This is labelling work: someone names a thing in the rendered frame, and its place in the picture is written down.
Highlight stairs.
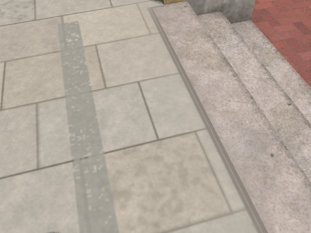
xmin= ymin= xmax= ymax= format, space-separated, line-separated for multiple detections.
xmin=197 ymin=11 xmax=311 ymax=182

